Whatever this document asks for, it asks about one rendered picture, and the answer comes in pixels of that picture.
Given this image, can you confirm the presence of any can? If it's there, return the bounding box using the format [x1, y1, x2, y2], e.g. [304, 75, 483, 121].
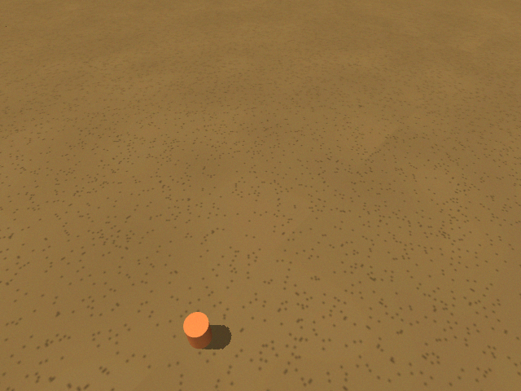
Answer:
[183, 312, 212, 349]

